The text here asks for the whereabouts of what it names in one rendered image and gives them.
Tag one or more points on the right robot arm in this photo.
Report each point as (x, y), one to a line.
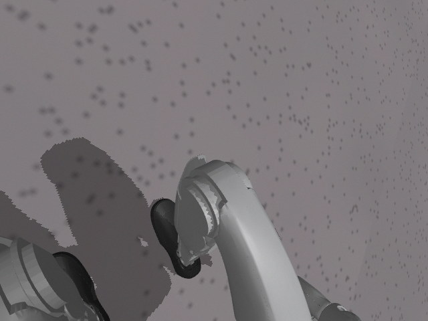
(336, 312)

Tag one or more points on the right robot hand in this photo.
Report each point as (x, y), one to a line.
(315, 300)

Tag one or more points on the left robot foot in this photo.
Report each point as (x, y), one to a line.
(74, 268)

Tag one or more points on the right robot foot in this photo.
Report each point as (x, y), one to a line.
(162, 217)

